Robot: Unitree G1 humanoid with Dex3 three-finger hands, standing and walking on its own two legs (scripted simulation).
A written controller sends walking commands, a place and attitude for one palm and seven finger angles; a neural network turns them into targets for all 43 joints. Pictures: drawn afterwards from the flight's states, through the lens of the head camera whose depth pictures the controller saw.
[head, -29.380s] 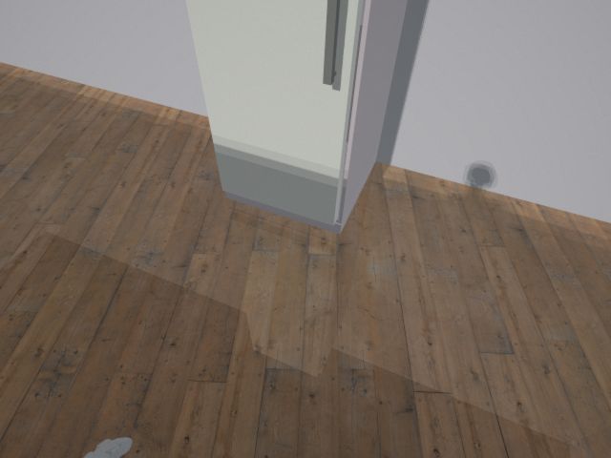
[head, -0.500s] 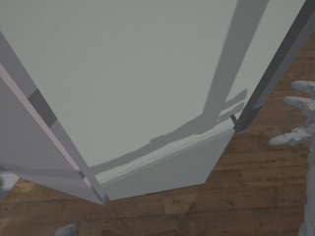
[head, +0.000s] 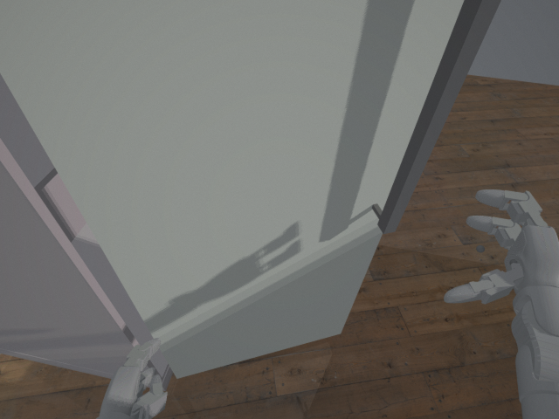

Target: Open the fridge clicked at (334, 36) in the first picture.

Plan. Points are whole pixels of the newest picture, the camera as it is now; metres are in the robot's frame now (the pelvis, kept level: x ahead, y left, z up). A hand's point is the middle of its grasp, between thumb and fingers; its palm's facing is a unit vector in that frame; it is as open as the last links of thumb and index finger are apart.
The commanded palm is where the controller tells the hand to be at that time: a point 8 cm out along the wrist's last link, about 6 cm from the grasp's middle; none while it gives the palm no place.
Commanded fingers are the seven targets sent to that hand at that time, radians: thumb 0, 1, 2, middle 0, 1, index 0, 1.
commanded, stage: slip the hand off the handle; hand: right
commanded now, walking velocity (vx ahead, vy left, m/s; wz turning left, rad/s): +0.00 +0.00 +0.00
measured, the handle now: (425, 106) +0.49 -0.18 +0.23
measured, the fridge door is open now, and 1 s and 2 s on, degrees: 63 63 63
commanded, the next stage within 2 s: draw the hand back to the body in 0.24 s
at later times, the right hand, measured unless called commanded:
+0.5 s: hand (476, 245) +0.32 -0.23 +0.14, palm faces +0.04 +1.00 +0.00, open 14.7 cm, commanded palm +0.26 -0.29 +0.14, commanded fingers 0.00 0.55 -0.20 0.25 1.15 0.25 1.15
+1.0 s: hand (529, 278) +0.26 -0.27 +0.15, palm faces +0.33 +0.91 -0.23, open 14.0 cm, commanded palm +0.21 -0.30 +0.17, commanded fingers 0.00 0.08 -0.43 0.23 0.87 0.23 0.87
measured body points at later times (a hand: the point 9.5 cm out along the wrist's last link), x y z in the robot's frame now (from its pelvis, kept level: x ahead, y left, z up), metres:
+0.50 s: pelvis +0.01 +0.02 +0.00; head -0.01 +0.03 +0.45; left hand +0.15 +0.27 -0.09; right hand +0.31 -0.29 +0.14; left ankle -0.02 +0.13 -0.72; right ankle +0.04 -0.12 -0.72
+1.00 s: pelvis +0.01 +0.01 +0.01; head +0.00 +0.02 +0.46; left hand +0.21 +0.22 -0.05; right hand +0.24 -0.31 +0.17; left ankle -0.02 +0.12 -0.72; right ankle +0.04 -0.12 -0.72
